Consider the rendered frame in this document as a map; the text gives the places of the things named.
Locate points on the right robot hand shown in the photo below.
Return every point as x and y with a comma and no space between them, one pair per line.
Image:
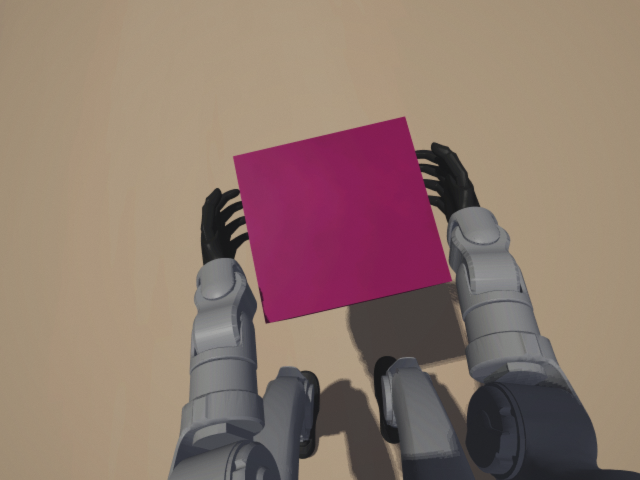
455,188

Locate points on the right robot shin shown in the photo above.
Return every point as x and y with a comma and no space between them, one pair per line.
403,363

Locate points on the left robot upper arm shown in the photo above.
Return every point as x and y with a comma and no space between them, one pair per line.
241,460

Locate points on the right robot upper arm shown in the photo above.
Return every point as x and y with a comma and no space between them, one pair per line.
526,432

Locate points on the carton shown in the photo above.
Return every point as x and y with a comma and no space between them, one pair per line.
339,219

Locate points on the left robot hand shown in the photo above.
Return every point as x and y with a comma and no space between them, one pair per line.
215,236

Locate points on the robot left thigh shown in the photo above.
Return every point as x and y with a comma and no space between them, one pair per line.
288,410

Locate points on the robot right forearm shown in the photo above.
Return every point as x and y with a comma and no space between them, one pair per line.
505,344

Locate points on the robot left forearm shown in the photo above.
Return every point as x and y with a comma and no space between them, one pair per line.
224,406

